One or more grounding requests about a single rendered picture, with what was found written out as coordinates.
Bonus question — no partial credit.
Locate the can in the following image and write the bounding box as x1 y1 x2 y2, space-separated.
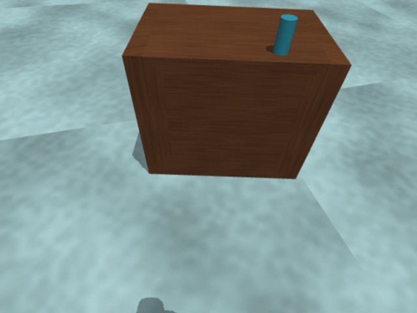
273 14 298 56

